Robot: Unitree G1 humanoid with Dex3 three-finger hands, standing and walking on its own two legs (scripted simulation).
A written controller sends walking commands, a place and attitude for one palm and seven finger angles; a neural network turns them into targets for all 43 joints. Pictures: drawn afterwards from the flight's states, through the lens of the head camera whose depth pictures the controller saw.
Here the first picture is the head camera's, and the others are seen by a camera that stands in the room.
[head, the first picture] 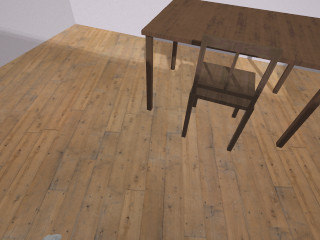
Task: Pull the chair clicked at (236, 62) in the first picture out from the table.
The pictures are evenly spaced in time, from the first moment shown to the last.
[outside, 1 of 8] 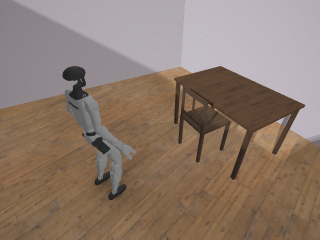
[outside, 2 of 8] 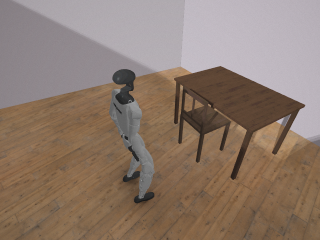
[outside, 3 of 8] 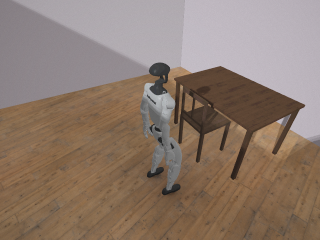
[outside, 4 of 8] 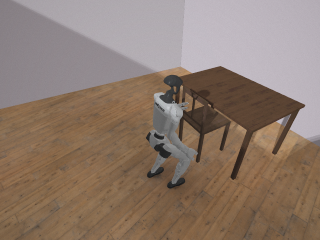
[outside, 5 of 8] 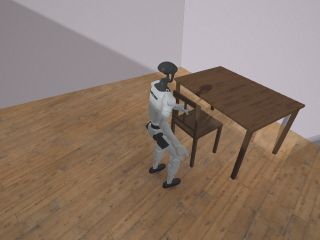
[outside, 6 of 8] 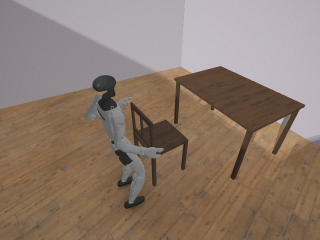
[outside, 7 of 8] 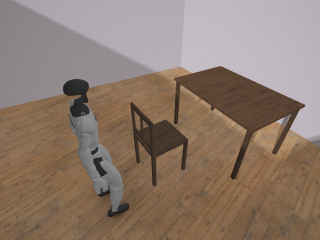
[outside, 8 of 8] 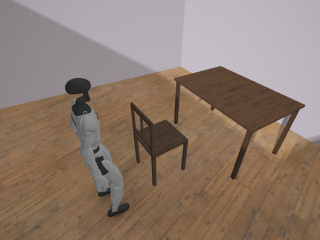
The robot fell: no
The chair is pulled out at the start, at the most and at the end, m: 0.00 0.60 0.60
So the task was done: yes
